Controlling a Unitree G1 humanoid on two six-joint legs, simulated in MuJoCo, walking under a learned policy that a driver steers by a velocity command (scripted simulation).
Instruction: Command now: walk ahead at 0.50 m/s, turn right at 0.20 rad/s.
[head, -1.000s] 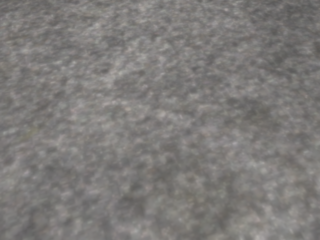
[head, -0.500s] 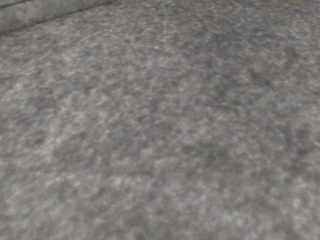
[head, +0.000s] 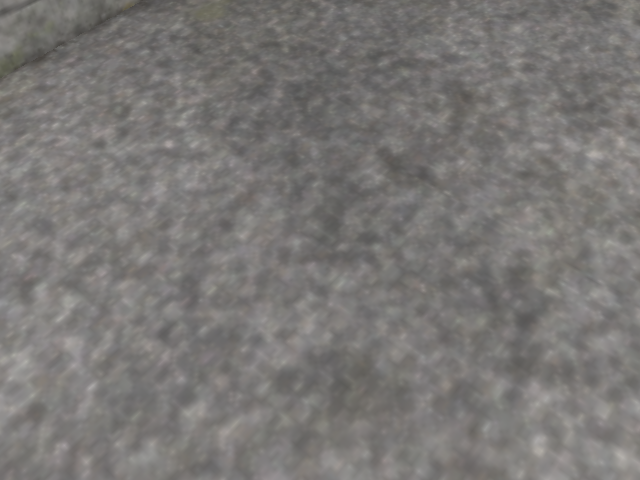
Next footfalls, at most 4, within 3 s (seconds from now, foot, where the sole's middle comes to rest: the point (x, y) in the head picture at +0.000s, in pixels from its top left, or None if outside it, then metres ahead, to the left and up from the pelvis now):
0.38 left None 0.41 0.16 -0.77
0.92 right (406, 391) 0.63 -0.14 -0.77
1.40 left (376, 258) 0.99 -0.10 -0.77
1.92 right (530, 254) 0.99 -0.49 -0.77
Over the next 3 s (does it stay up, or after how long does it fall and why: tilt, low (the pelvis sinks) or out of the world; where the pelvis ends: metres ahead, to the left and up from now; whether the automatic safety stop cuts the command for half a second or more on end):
stays up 1.17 -0.79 -0.01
